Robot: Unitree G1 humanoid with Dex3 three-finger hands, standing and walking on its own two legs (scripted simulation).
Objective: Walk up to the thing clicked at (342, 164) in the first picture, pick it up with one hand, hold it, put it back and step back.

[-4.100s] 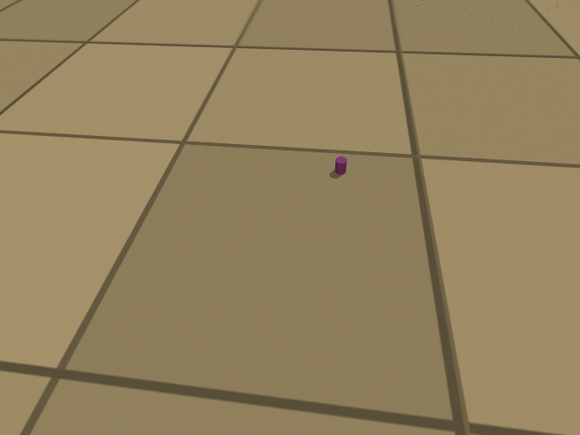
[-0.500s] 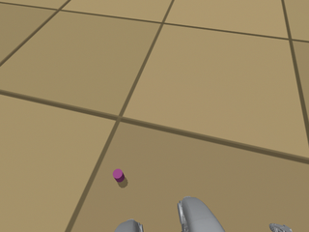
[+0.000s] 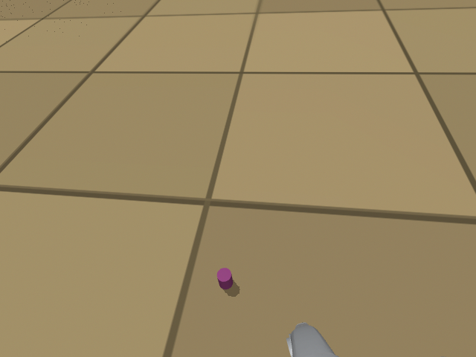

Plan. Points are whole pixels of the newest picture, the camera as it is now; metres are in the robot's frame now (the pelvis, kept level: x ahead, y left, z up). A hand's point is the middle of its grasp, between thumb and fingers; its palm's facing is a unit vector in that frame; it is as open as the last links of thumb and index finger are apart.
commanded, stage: walk up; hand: left
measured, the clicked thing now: (225, 278) +0.56 +0.13 -0.67
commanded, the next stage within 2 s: none
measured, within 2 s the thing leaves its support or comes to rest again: neither
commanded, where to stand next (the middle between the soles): +0.14 -0.07 m, yaw -5 degrees
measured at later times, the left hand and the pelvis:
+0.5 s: hand out of the picture +0.16 +0.21 -0.11, palm faces -0.20 -0.91 -0.35, open 7.4 cm; pelvis +0.03 -0.05 +0.03, yaw -9 degrees
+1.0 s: hand (159, 331) +0.21 +0.19 -0.11, palm faces -0.15 -0.90 -0.42, open 7.4 cm; pelvis +0.04 -0.06 +0.03, yaw -9 degrees
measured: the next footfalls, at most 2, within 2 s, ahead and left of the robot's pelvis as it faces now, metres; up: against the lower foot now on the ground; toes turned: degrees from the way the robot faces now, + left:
right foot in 0.44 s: +0.07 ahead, -0.19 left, +0.00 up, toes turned -7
left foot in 0.78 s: +0.18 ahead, +0.04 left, +0.00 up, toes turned -7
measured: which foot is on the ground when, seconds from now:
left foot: down 0.00-0.48, up 0.50-0.76, down 0.78-1.00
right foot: up 0.00-0.42, down 0.44-1.00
